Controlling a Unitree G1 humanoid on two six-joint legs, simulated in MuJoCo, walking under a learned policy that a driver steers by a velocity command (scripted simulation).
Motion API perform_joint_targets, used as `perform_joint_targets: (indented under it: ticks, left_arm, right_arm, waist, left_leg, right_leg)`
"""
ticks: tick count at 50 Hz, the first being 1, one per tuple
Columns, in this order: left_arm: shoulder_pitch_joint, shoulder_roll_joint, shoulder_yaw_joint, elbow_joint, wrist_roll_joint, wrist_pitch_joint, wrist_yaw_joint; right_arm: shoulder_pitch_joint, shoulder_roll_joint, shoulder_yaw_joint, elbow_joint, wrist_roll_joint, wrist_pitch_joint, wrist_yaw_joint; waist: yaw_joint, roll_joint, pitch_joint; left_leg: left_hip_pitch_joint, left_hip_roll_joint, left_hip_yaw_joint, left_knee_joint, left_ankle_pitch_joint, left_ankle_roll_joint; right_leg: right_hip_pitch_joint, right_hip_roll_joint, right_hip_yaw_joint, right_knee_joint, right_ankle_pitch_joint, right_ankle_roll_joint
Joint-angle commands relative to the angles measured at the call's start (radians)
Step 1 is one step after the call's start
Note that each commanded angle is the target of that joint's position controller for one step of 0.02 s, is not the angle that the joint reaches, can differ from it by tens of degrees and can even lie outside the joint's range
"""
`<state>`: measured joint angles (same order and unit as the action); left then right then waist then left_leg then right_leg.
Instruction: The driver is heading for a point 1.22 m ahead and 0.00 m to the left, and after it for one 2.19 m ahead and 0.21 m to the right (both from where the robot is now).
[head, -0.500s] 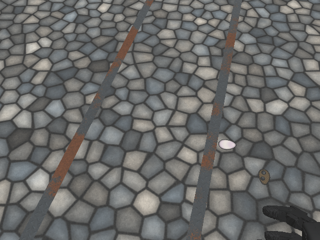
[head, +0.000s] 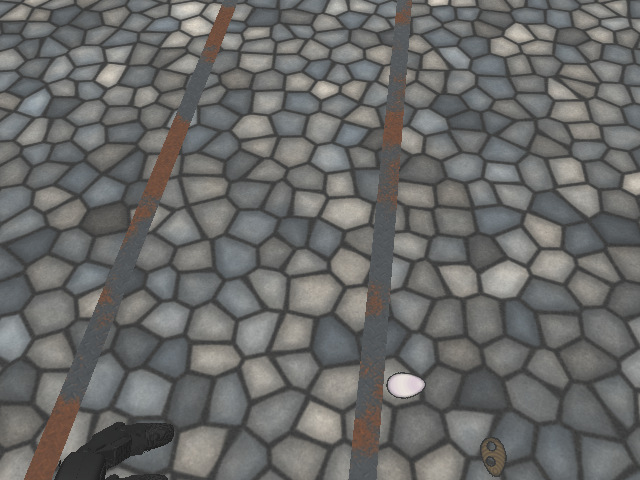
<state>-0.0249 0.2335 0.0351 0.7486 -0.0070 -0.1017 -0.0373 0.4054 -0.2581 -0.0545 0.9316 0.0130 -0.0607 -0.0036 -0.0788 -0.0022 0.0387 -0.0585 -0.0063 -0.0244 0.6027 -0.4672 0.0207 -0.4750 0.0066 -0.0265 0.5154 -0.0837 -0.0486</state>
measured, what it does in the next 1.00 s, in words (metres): walks ahead: left foot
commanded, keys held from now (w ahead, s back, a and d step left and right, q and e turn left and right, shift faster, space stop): w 1.00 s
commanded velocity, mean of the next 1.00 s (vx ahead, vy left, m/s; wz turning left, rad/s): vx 0.50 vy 0.00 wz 0.00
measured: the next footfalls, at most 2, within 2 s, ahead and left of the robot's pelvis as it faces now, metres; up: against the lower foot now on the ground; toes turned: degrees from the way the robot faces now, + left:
left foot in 0.52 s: +0.44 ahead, +0.13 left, +0.00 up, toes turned +2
right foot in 1.08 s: +0.73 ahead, -0.11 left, +0.00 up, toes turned -2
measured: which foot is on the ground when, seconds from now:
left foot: up 0.00-0.50, down 0.52-1.00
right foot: down 0.00-0.52, up 0.54-1.00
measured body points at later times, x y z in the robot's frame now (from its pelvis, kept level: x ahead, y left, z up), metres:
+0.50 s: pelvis +0.26 +0.01 +0.00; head +0.30 +0.02 +0.45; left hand +0.23 +0.29 -0.13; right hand +0.51 -0.20 -0.07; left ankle +0.41 +0.12 -0.72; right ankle +0.11 -0.10 -0.72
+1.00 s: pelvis +0.52 +0.02 +0.01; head +0.55 +0.02 +0.46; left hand +0.74 +0.25 -0.08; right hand +0.51 -0.26 -0.12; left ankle +0.41 +0.12 -0.72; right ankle +0.69 -0.12 -0.70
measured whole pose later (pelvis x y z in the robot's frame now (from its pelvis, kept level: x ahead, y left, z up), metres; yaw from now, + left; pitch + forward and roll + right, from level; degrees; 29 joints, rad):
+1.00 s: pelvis +0.52 +0.02 +0.01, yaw +0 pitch +2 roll +2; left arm 0.03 0.25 0.04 0.78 -0.01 -0.07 -0.03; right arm 0.37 -0.27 -0.05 0.93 0.02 -0.07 0.00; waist -0.08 -0.04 0.02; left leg 0.04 -0.05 0.04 0.22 -0.29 0.03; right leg -0.58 -0.07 0.01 0.54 0.02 -0.01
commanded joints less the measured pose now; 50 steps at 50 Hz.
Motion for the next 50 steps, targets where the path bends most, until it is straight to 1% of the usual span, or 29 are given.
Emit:
perform_joint_targets:
  ticks: [1,2,3,4,5,6,8,11,15,19,21,23,24,25,26,27,28,29,30,31,32,33,34,36,39,43,47,49,50]
  left_arm:
    - [0.417,0.198,0.064,0.051,-0.002,0.005,0.005]
    - [0.334,0.163,0.051,0.04,-0.004,0.005,0.009]
    - [0.266,0.151,0.044,0.026,0.001,0.005,0.008]
    - [0.228,0.128,0.039,0.023,0.007,0.004,0.004]
    - [0.216,0.114,0.034,0.025,0.017,-0.001,0.003]
    - [0.216,0.108,0.033,0.032,0.017,-0.005,0.001]
    - [0.233,0.123,0.037,0.051,0.008,-0.012,0.004]
    - [0.277,0.155,0.044,0.078,0.006,-0.006,0.019]
    - [0.334,0.175,0.044,0.104,-0.002,0.002,0.031]
    - [0.414,0.187,0.044,0.145,-0.009,0.016,0.033]
    - [0.431,0.196,0.047,0.158,-0.011,0.027,0.038]
    - [0.424,0.21,0.053,0.162,-0.012,0.036,0.043]
    - [0.407,0.22,0.055,0.159,-0.012,0.04,0.045]
    - [0.386,0.219,0.054,0.155,-0.011,0.045,0.046]
    - [0.379,0.195,0.043,0.139,-0.001,0.046,0.048]
    - [0.452,0.112,0.015,0.109,0.013,0.032,0.044]
    - [0.497,0.076,0.002,0.126,0.006,0.01,0.036]
    - [0.408,0.18,0.029,0.112,-0.021,-0.003,0.03]
    - [0.336,0.194,0.034,0.089,-0.033,-0.009,0.029]
    - [0.297,0.182,0.035,0.083,-0.024,-0.007,0.034]
    - [0.297,0.169,0.04,0.083,-0.012,0.002,0.038]
    - [0.322,0.147,0.038,0.089,-0.009,0.014,0.038]
    - [0.337,0.124,0.035,0.093,-0.007,0.024,0.04]
    - [0.312,0.116,0.036,0.08,-0.001,0.036,0.044]
    - [0.208,0.113,0.036,0.042,0.007,0.035,0.044]
    - [0.076,0.086,0.024,0.004,0.002,0.025,0.03]
    - [-0.037,0.09,0.017,-0.044,-0.008,0.017,0.009]
    - [-0.057,0.101,0.018,-0.063,-0.01,0.01,-0.003]
    - [-0.045,0.111,0.02,-0.064,-0.01,0.007,-0.008]
  right_arm:
    - [0.054,-0.107,-0.007,-0.076,0.016,-0.044,0.003]
    - [-0.042,-0.157,-0.022,-0.107,0.032,-0.052,0.004]
    - [-0.087,-0.143,-0.02,-0.117,0.026,-0.053,-0.001]
    - [-0.119,-0.132,-0.025,-0.124,0.008,-0.049,-0.004]
    - [-0.109,-0.115,-0.027,-0.126,0.003,-0.041,-0.004]
    - [-0.095,-0.093,-0.025,-0.123,0.003,-0.031,-0.003]
    - [-0.104,-0.071,-0.023,-0.129,-0.001,-0.017,-0.004]
    - [-0.211,-0.067,-0.02,-0.168,-0.01,-0.011,-0.005]
    - [-0.348,-0.047,-0.006,-0.205,-0.006,-0.019,0.007]
    - [-0.47,-0.054,0.001,-0.252,0.005,-0.026,0.027]
    - [-0.506,-0.064,0.001,-0.274,0.007,-0.033,0.04]
    - [-0.484,-0.084,-0.004,-0.276,0.006,-0.038,0.049]
    - [-0.432,-0.104,-0.013,-0.264,0.004,-0.04,0.049]
    - [-0.317,-0.132,-0.029,-0.229,0.001,-0.04,0.045]
    - [-0.143,-0.186,-0.052,-0.179,-0.005,-0.04,0.035]
    - [-0.002,-0.284,-0.074,-0.16,-0.026,-0.036,0.026]
    - [0.025,-0.252,-0.063,-0.145,-0.014,-0.031,0.031]
    - [-0.032,-0.181,-0.042,-0.153,-0.003,-0.03,0.029]
    - [-0.115,-0.154,-0.032,-0.167,0.0,-0.029,0.027]
    - [-0.175,-0.128,-0.023,-0.174,-0.005,-0.029,0.029]
    - [-0.209,-0.105,-0.016,-0.177,-0.015,-0.034,0.033]
    - [-0.223,-0.098,-0.014,-0.175,-0.021,-0.038,0.036]
    - [-0.223,-0.1,-0.015,-0.169,-0.019,-0.044,0.038]
    - [-0.206,-0.122,-0.021,-0.15,-0.017,-0.052,0.033]
    - [-0.156,-0.145,-0.025,-0.12,-0.015,-0.047,0.017]
    - [-0.092,-0.165,-0.026,-0.086,-0.004,-0.039,0.006]
    - [-0.02,-0.176,-0.029,-0.043,0.003,-0.022,0.004]
    - [-0.012,-0.185,-0.034,-0.031,0.006,-0.011,-0.001]
    - [-0.016,-0.19,-0.036,-0.028,0.008,-0.006,-0.003]
  waist:
    - [0.193,-0.194,-0.396]
    - [0.179,-0.143,-0.244]
    - [0.147,-0.065,-0.169]
    - [0.123,-0.033,-0.11]
    - [0.093,-0.059,-0.1]
    - [0.079,-0.068,-0.097]
    - [0.066,-0.066,-0.074]
    - [0.084,-0.048,-0.032]
    - [0.126,-0.054,-0.006]
    - [0.166,-0.051,0.033]
    - [0.164,-0.055,0.04]
    - [0.137,-0.07,0.019]
    - [0.103,-0.084,-0.016]
    - [0.038,-0.08,-0.084]
    - [-0.031,-0.052,-0.204]
    - [-0.033,0.132,-0.367]
    - [-0.022,0.263,-0.455]
    - [-0.03,0.173,-0.312]
    - [-0.004,0.123,-0.184]
    - [0.024,0.064,-0.109]
    - [0.056,0.068,-0.067]
    - [0.082,0.09,-0.066]
    - [0.093,0.093,-0.066]
    - [0.1,0.081,-0.044]
    - [0.076,0.061,-0.017]
    - [0.03,0.059,0.008]
    - [-0.007,0.054,0.039]
    - [0.001,0.064,0.04]
    - [0.014,0.072,0.031]
  left_leg:
    - [-0.659,-0.009,-0.125,0.673,-0.105,0.018]
    - [-0.712,0.039,-0.101,0.682,-0.018,0.027]
    - [-0.677,0.086,-0.07,0.646,0.071,0.022]
    - [-0.648,0.111,-0.059,0.592,0.124,0.014]
    - [-0.592,0.134,-0.064,0.558,0.162,0.011]
    - [-0.561,0.139,-0.06,0.533,0.18,0.006]
    - [-0.564,0.148,-0.045,0.477,0.211,-0.012]
    - [-0.63,0.151,-0.032,0.323,0.345,-0.036]
    - [-0.58,0.119,-0.003,0.086,0.534,-0.033]
    - [-0.6,0.093,0.007,-0.03,0.536,-0.017]
    - [-0.614,0.085,0.004,-0.067,0.48,0.004]
    - [-0.553,0.065,0.017,-0.097,0.411,0.031]
    - [-0.459,0.038,0.04,-0.109,0.385,0.048]
    - [-0.29,0.007,0.069,-0.139,0.404,0.073]
    - [-0.015,0.051,0.025,-0.107,0.453,0.115]
    - [0.391,0.305,-0.338,-0.093,0.44,0.243]
    - [0.502,0.414,-0.672,-0.239,0.306,0.327]
    - [0.395,0.376,-0.59,-0.277,0.202,0.278]
    - [0.237,0.34,-0.453,-0.309,0.223,0.241]
    - [0.095,0.297,-0.359,-0.346,0.286,0.221]
    - [-0.006,0.259,-0.29,-0.384,0.344,0.206]
    - [-0.065,0.24,-0.253,-0.417,0.366,0.202]
    - [-0.098,0.229,-0.223,-0.441,0.398,0.21]
    - [-0.126,0.22,-0.167,-0.472,0.458,0.221]
    - [-0.098,0.207,-0.112,-0.489,0.514,0.211]
    - [-0.072,0.183,-0.05,-0.492,0.487,0.179]
    - [0.051,0.233,-0.063,-0.448,0.486,0.18]
    - [0.114,0.264,-0.077,-0.405,0.537,0.17]
    - [0.135,0.274,-0.081,-0.38,0.581,0.161]
  right_leg:
    - [0.891,-0.388,0.712,-0.183,-0.182,-0.268]
    - [0.758,-0.352,0.557,-0.205,-0.132,-0.226]
    - [0.621,-0.314,0.452,-0.228,-0.019,-0.204]
    - [0.511,-0.278,0.382,-0.259,0.067,-0.198]
    - [0.448,-0.252,0.335,-0.286,0.116,-0.19]
    - [0.415,-0.237,0.306,-0.311,0.142,-0.192]
    - [0.372,-0.227,0.249,-0.346,0.204,-0.202]
    - [0.37,-0.214,0.189,-0.374,0.262,-0.195]
    - [0.37,-0.173,0.114,-0.389,0.212,-0.151]
    - [0.469,-0.215,0.126,-0.361,0.17,-0.153]
    - [0.537,-0.248,0.139,-0.323,0.207,-0.146]
    - [0.577,-0.265,0.141,-0.27,0.305,-0.13]
    - [0.577,-0.256,0.129,-0.211,0.443,-0.119]
    - [0.55,-0.219,0.096,-0.083,0.583,-0.098]
    - [0.422,-0.168,0.061,0.123,0.536,-0.068]
    - [0.058,-0.041,0.004,0.5,0.139,-0.004]
    - [-0.157,0.058,0.107,0.694,-0.509,0.016]
    - [-0.259,-0.007,0.149,0.775,-0.482,0.005]
    - [-0.278,-0.06,0.115,0.749,-0.38,-0.003]
    - [-0.243,-0.098,0.092,0.697,-0.301,0.002]
    - [-0.19,-0.127,0.094,0.644,-0.243,0.008]
    - [-0.134,-0.14,0.097,0.618,-0.206,0.015]
    - [-0.109,-0.144,0.091,0.6,-0.187,0.024]
    - [-0.134,-0.151,0.084,0.54,-0.124,0.044]
    - [-0.201,-0.153,0.081,0.378,0.031,0.066]
    - [-0.159,-0.118,0.051,0.153,0.189,0.064]
    - [-0.189,-0.095,0.045,0.045,0.149,0.047]
    - [-0.188,-0.086,0.047,0.008,0.081,0.024]
    - [-0.16,-0.078,0.042,-0.008,0.045,0.01]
